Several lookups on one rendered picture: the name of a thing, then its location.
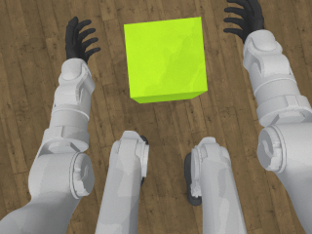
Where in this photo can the robot left shin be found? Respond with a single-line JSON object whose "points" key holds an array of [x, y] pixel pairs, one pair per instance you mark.
{"points": [[116, 144]]}

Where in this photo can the left robot foot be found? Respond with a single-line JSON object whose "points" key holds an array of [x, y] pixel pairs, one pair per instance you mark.
{"points": [[146, 142]]}

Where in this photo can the robot left upper arm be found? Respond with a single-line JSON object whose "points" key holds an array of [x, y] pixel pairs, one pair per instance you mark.
{"points": [[57, 183]]}

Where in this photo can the robot left forearm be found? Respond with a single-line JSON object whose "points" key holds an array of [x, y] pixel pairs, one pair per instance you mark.
{"points": [[68, 130]]}

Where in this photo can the robot right forearm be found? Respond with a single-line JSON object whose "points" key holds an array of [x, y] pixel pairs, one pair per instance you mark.
{"points": [[276, 92]]}

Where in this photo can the robot left hand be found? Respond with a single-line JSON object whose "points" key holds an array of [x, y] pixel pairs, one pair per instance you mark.
{"points": [[74, 47]]}

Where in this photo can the robot right upper arm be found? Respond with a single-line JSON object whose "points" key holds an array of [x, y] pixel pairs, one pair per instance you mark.
{"points": [[286, 150]]}

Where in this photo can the robot right hand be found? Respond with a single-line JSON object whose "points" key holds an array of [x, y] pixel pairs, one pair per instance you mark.
{"points": [[252, 18]]}

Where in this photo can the carton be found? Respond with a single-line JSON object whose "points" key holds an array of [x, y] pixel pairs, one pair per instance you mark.
{"points": [[165, 59]]}

